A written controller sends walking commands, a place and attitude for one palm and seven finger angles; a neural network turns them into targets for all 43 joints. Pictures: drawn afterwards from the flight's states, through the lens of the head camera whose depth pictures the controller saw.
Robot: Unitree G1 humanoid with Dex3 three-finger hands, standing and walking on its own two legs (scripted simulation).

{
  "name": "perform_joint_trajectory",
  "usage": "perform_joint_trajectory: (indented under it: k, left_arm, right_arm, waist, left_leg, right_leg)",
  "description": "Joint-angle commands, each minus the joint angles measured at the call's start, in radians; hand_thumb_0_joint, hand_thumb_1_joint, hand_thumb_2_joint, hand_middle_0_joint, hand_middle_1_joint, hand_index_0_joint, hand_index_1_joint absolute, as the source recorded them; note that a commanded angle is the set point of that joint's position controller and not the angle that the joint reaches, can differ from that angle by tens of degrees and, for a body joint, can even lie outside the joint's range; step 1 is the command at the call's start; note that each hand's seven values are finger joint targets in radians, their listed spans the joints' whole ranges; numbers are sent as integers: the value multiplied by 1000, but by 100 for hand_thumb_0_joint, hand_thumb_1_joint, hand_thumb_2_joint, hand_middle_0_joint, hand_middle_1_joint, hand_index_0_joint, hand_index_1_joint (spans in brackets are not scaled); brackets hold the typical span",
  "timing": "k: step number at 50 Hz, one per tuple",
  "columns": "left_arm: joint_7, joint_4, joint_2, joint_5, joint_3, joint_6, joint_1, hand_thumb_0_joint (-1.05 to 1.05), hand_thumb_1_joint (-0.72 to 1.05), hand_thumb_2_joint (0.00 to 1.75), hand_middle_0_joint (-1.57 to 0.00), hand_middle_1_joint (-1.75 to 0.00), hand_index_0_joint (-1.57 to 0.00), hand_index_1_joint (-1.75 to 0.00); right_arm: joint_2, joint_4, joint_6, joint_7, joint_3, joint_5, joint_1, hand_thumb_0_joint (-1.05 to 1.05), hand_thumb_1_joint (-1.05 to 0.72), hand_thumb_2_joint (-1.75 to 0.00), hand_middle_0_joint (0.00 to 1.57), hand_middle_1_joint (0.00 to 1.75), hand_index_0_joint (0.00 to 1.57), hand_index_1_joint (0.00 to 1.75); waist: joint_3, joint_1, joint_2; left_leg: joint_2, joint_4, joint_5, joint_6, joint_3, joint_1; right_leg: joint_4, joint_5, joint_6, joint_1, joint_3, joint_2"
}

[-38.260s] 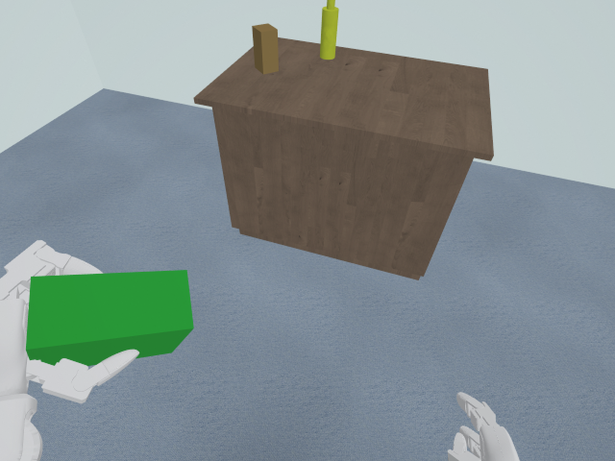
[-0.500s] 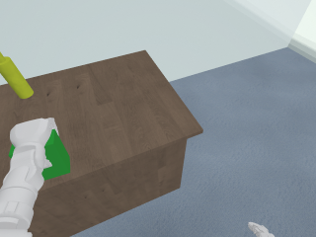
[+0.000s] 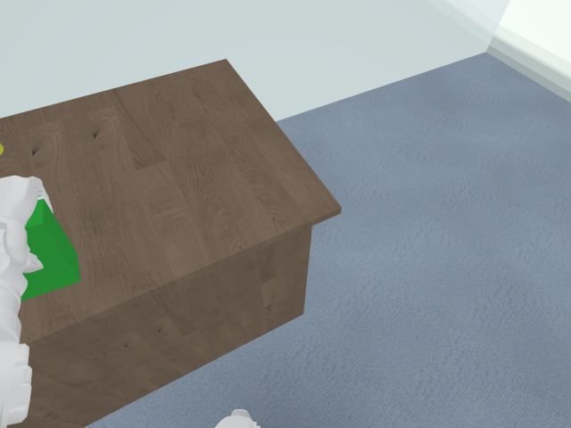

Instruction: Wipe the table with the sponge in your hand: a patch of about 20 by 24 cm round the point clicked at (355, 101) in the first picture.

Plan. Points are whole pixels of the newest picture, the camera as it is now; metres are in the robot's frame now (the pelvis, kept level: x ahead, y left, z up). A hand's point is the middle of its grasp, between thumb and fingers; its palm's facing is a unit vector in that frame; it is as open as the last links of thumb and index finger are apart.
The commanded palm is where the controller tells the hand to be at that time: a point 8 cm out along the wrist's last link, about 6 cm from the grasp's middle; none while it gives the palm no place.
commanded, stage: wipe forward along the first lane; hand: left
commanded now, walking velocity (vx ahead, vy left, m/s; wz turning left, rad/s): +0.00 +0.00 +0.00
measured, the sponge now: (31, 262) +0.35 +0.40 +0.00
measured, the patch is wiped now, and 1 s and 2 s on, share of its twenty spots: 0.05 0.10 0.10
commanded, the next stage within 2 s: slide across to the middle lane in 0.92 s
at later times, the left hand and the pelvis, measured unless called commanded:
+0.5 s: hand (8, 203) +0.42 +0.43 +0.06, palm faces -0.14 +0.01 -0.99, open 10.2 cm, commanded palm +0.43 +0.42 +0.09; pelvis +0.00 +0.02 -0.01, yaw -1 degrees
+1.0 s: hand (9, 183) +0.46 +0.45 +0.06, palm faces -0.20 +0.02 -0.98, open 10.3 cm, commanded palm +0.48 +0.43 +0.09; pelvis +0.01 +0.04 -0.01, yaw -2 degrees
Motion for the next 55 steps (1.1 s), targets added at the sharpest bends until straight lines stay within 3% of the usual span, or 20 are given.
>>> perform_joint_trajectory:
  k: [1,3,7,10,12,13,14,17,29,31,35,37,40,49,50,51,52,53,54,55]
  left_arm:
    - [46,-53,384,34,55,33,-300,0,10,130,-120,-160,-120,-160]
    - [39,-49,371,36,27,31,-338,0,10,130,-120,-160,-120,-160]
    - [17,-43,405,40,24,30,-409,0,10,130,-120,-160,-120,-160]
    - [8,-24,416,45,33,22,-381,0,10,130,-120,-160,-120,-160]
    - [0,-34,393,41,13,13,-412,0,10,130,-120,-160,-120,-160]
    - [2,-21,423,45,40,8,-394,0,10,130,-120,-160,-120,-160]
    - [2,-13,408,45,27,9,-385,0,10,130,-120,-160,-120,-160]
    - [1,-28,454,41,51,2,-450,0,10,130,-120,-160,-120,-160]
    - [-22,12,418,66,-3,28,-501,0,10,130,-120,-160,-120,-160]
    - [-26,16,451,69,22,29,-500,0,10,130,-120,-160,-120,-160]
    - [-34,13,428,71,-9,19,-563,0,10,130,-120,-160,-120,-160]
    - [-36,9,450,78,2,12,-596,0,10,130,-120,-160,-120,-160]
    - [-36,13,418,87,-28,9,-607,0,10,130,-120,-160,-120,-160]
    - [-58,36,477,81,-2,8,-656,0,10,130,-120,-160,-120,-160]
    - [-61,25,466,82,-16,4,-677,0,10,130,-120,-160,-120,-160]
    - [-61,37,463,82,-9,6,-641,0,10,130,-120,-160,-120,-160]
    - [-67,-7,425,78,-37,-3,-679,0,10,130,-120,-160,-120,-160]
    - [-66,-14,442,77,-19,-8,-665,0,10,130,-120,-160,-120,-160]
    - [-64,-50,437,77,-26,-12,-678,0,10,130,-120,-160,-120,-160]
    - [-62,-52,419,72,-32,-10,-667,0,10,130,-120,-160,-120,-160]
  right_arm:
    - [-158,-96,-28,-7,-42,6,33,0,-90,-90,20,30,20,30]
    - [-156,-97,-31,-11,-40,7,44,0,-90,-90,20,30,20,30]
    - [-160,-92,-37,-14,-35,8,64,0,-90,-90,20,30,20,30]
    - [-160,-94,-35,-15,-33,3,81,0,-90,-90,20,30,20,30]
    - [-157,-96,-38,-16,-34,3,87,0,-90,-90,20,30,20,30]
    - [-162,-93,-35,-17,-34,1,97,0,-90,-90,20,30,20,30]
    - [-160,-98,-34,-17,-34,0,98,0,-90,-90,20,30,20,30]
    - [-166,-94,-34,-20,-31,0,105,0,-90,-90,20,30,20,30]
    - [-169,-85,-20,-21,-30,-6,149,0,-90,-90,20,30,20,30]
    - [-172,-86,-13,-22,-30,-8,151,0,-90,-90,20,30,20,30]
    - [-176,-86,-13,-28,-28,-10,160,0,-90,-90,20,30,20,30]
    - [-181,-83,-13,-30,-27,-13,167,0,-90,-90,20,30,20,30]
    - [-178,-80,-11,-29,-28,-17,182,0,-90,-90,20,30,20,30]
    - [-185,-72,4,-31,-22,-23,215,0,-90,-90,20,30,20,30]
    - [-184,-72,5,-31,-22,-24,216,0,-90,-90,20,30,20,30]
    - [-181,-73,6,-30,-24,-24,218,0,-90,-90,20,30,20,30]
    - [-178,-73,2,-29,-27,-25,219,0,-90,-90,20,30,20,30]
    - [-179,-69,4,-29,-31,-26,230,0,-90,-90,20,30,20,30]
    - [-176,-70,6,-29,-33,-26,227,0,-90,-90,20,30,20,30]
    - [-171,-70,6,-28,-36,-26,230,0,-90,-90,20,30,20,30]
  waist:
    - [-191,-22,-71]
    - [-206,-33,-35]
    - [-232,-41,-11]
    - [-258,-35,-19]
    - [-255,-48,-12]
    - [-259,-39,-21]
    - [-258,-43,-30]
    - [-255,-50,-17]
    - [-290,-65,22]
    - [-295,-59,21]
    - [-269,-81,13]
    - [-289,-85,31]
    - [-302,-89,61]
    - [-346,-97,57]
    - [-344,-104,62]
    - [-344,-94,67]
    - [-363,-105,91]
    - [-392,-96,88]
    - [-408,-94,117]
    - [-418,-96,104]
  left_leg:
    - [-56,-49,-1,70,69,82]
    - [-55,-51,-13,71,65,97]
    - [-46,-44,-11,71,58,100]
    - [-48,-27,11,71,59,92]
    - [-43,-29,13,70,57,101]
    - [-43,-21,16,70,53,97]
    - [-45,-17,13,70,57,89]
    - [-39,-17,9,70,55,82]
    - [-29,-17,82,59,22,179]
    - [-30,-13,93,59,20,180]
    - [-22,-23,70,56,3,194]
    - [-19,-25,83,53,-6,214]
    - [-15,-17,107,47,-17,247]
    - [-12,6,168,45,-21,255]
    - [-12,10,171,47,-19,254]
    - [-14,12,173,46,-14,253]
    - [-7,5,200,42,-23,295]
    - [-7,10,215,41,-27,317]
    - [-5,12,231,37,-26,339]
    - [-7,9,234,36,-29,349]
  right_leg:
    - [-150,148,2,57,55,3]
    - [-143,120,2,35,52,7]
    - [-135,114,-1,18,50,10]
    - [-120,137,-2,13,47,17]
    - [-119,138,-2,-3,42,18]
    - [-111,134,-3,-9,41,21]
    - [-112,133,-2,-12,38,23]
    - [-108,124,-2,-22,37,24]
    - [-88,126,-11,-118,6,34]
    - [-86,128,-14,-120,4,35]
    - [-86,97,-12,-173,-4,36]
    - [-79,99,-16,-184,-5,34]
    - [-69,101,-19,-231,-12,37]
    - [-59,125,-18,-227,-13,39]
    - [-61,131,-17,-234,-12,38]
    - [-64,129,-18,-228,-12,39]
    - [-63,142,-20,-240,-15,40]
    - [-63,145,-20,-232,-16,42]
    - [-64,150,-22,-234,-15,44]
    - [-70,149,-22,-227,-17,46]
